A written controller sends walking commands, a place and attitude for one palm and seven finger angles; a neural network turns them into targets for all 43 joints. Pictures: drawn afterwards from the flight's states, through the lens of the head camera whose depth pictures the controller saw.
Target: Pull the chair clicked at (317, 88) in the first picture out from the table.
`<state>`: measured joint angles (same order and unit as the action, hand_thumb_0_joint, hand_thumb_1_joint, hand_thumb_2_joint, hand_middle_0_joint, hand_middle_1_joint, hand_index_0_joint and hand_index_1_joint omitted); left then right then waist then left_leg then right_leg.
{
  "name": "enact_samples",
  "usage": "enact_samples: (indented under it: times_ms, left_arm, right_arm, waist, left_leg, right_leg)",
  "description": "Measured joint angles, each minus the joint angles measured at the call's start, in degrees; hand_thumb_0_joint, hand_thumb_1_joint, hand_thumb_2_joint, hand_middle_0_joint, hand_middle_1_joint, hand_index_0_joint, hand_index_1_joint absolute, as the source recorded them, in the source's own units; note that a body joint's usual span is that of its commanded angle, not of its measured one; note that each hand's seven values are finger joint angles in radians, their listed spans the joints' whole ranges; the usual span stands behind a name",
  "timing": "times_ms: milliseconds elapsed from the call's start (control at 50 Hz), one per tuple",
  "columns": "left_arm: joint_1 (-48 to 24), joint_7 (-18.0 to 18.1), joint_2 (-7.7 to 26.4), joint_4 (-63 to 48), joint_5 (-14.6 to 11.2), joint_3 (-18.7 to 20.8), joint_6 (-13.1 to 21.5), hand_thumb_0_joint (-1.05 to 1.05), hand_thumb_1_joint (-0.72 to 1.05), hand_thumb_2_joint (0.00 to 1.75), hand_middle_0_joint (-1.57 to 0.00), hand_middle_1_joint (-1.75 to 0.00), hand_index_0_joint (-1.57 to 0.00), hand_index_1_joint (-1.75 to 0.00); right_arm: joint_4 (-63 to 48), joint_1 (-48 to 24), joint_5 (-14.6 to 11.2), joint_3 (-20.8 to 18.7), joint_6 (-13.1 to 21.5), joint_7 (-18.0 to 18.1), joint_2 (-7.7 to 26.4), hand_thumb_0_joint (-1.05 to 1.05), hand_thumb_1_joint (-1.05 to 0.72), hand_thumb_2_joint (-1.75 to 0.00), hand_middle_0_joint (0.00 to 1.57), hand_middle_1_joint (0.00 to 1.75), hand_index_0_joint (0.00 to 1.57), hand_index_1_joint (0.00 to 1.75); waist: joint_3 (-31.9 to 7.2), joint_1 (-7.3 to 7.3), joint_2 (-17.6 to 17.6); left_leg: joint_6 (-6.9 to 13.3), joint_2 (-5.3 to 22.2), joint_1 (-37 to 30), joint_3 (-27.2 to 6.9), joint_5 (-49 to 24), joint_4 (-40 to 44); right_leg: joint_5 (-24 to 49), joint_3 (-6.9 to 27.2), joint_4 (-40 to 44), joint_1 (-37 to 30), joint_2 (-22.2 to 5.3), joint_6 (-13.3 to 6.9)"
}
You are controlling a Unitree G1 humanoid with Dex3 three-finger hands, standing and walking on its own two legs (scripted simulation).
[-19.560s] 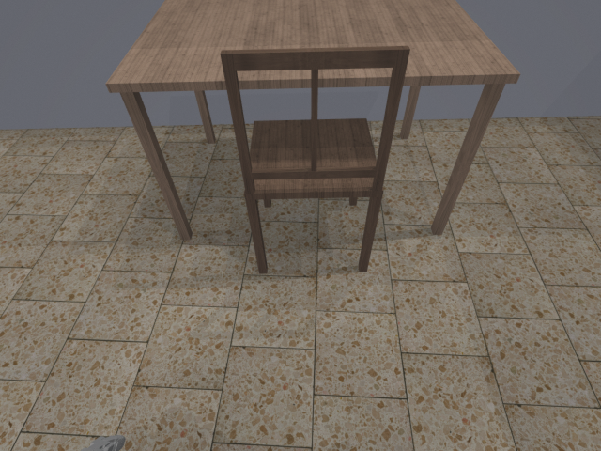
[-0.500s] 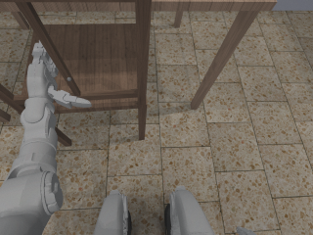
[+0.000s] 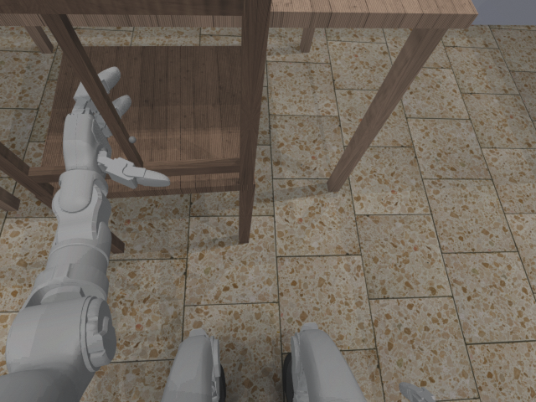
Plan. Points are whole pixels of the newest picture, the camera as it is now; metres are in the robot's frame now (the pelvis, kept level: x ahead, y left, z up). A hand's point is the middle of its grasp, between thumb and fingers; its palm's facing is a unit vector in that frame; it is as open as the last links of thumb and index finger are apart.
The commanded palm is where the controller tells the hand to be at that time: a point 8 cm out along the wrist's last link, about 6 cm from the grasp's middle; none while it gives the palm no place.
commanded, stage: hook a spindle and tug to test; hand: left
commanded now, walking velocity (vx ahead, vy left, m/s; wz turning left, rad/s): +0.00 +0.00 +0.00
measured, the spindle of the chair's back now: (108, 111) +0.52 +0.21 +0.04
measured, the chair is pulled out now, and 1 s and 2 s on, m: -0.01 -0.01 0.08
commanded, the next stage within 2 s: step backward, pulling the chair out in 1.18 s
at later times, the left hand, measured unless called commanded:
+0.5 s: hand (127, 137) +0.48 +0.18 +0.03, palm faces +0.07 -1.00 -0.02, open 6.7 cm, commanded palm +0.45 +0.22 +0.03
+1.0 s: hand (128, 143) +0.48 +0.18 +0.03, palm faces +0.06 -1.00 -0.02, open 5.2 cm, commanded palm +0.43 +0.22 +0.03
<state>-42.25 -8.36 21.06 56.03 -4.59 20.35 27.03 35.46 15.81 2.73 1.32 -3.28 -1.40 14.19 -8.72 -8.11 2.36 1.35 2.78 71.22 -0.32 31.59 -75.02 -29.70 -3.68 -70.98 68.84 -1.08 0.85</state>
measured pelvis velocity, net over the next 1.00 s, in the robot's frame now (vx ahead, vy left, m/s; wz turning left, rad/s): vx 0.03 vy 0.00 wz -0.01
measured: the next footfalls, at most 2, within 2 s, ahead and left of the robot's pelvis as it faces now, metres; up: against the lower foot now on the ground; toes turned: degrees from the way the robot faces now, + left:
none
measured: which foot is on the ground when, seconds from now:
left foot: down 0.00-1.00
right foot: down 0.00-1.00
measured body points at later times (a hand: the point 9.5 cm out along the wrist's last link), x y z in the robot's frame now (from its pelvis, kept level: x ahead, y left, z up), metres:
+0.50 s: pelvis +0.01 +0.00 +0.00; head +0.16 +0.02 +0.42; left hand +0.47 +0.24 +0.03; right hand +0.06 -0.27 -0.12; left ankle +0.02 +0.10 -0.61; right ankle +0.03 -0.14 -0.61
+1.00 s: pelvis +0.03 +0.00 +0.01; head +0.18 +0.02 +0.44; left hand +0.47 +0.23 +0.03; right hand +0.09 -0.26 -0.11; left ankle +0.02 +0.10 -0.61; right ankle +0.03 -0.14 -0.61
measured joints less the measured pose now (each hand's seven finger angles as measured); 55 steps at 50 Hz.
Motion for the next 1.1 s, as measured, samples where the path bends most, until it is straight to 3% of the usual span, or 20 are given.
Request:
enact_samples:
  times_ms: [160, 280, 380, 540, 640, 1100]
  left_arm:
    - [0.2, -0.4, 0.9, 0.4, 0.0, 0.4, 0.7, -0.02, -0.36, 0.36, -0.34, -0.93, -0.31, -0.93]
    - [1.3, -0.7, 0.9, -1.0, -1.2, 0.0, 0.1, -0.01, -0.11, 0.47, -0.43, -1.23, -0.39, -1.22]
    - [0.7, -0.5, 0.6, -0.4, -1.5, 0.2, 0.2, -0.01, 0.15, 0.58, -0.43, -1.33, -0.43, -1.36]
    - [1.0, -0.5, 0.5, -0.9, -1.4, 0.2, 0.5, 0.0, 0.58, 0.76, -0.44, -1.36, -0.43, -1.41]
    - [1.7, -0.7, 0.6, -1.9, -1.7, 0.0, -0.2, 0.0, 0.76, 0.84, -0.44, -1.36, -0.43, -1.42]
    - [14.4, 0.0, -3.4, -15.6, -4.3, -2.4, -2.3, 0.01, 0.8, 0.81, -0.37, -1.37, -0.37, -1.44]
  right_arm:
    - [0.0, 0.1, -0.1, 0.1, -0.1, 0.0, -0.1, 0.01, -0.91, -0.9, 0.2, 0.3, 0.21, 0.3]
    - [0.2, 0.5, -0.3, -0.3, -0.2, -0.1, 0.1, 0.01, -0.91, -0.9, 0.2, 0.3, 0.21, 0.3]
    - [0.5, 0.4, -0.3, -0.4, -0.1, 0.0, 0.3, 0.01, -0.91, -0.9, 0.2, 0.3, 0.21, 0.3]
    - [0.3, 0.3, -0.3, -0.7, -0.3, -0.2, 0.3, 0.01, -0.91, -0.9, 0.2, 0.3, 0.21, 0.3]
    - [0.1, 0.2, -0.4, -0.7, -0.5, -0.3, 0.2, 0.01, -0.91, -0.9, 0.2, 0.3, 0.21, 0.3]
    - [-1.9, 0.4, -1.3, -1.5, 0.7, -1.2, -0.6, 0.01, -0.91, -0.9, 0.2, 0.3, 0.21, 0.3]
  waist:
    - [0.2, -0.04, -0.1]
    - [0.2, 0.35, -0.1]
    - [0.0, 0.35, -0.2]
    - [0.1, 0.36, -0.4]
    - [0.0, 0.33, -0.3]
    - [-0.7, 1.36, -0.2]
  left_leg:
    - [-0.2, 0.1, -0.3, -0.1, 0.2, -0.1]
    - [-0.3, 0.1, -0.8, -0.1, 0.2, 0.4]
    - [-0.4, 0.0, -0.8, -0.3, 0.1, 0.6]
    - [-0.4, 0.1, -0.8, -0.4, 0.3, 0.5]
    - [-0.4, 0.1, -1.0, -0.3, 0.4, 0.7]
    - [-0.1, 0.2, -6.1, 1.2, 1.4, 4.5]
  right_leg:
    - [-0.3, 0.0, -0.2, -0.2, 0.1, -0.2]
    - [-0.3, -0.1, 0.2, -0.6, 0.1, -0.3]
    - [-0.3, -0.2, 0.3, -0.7, 0.1, -0.4]
    - [-0.5, -0.3, 0.3, -0.8, 0.2, -0.4]
    - [-0.6, -0.2, 0.5, -1.0, 0.2, -0.4]
    - [-1.1, 1.3, 4.2, -5.3, 0.5, 0.2]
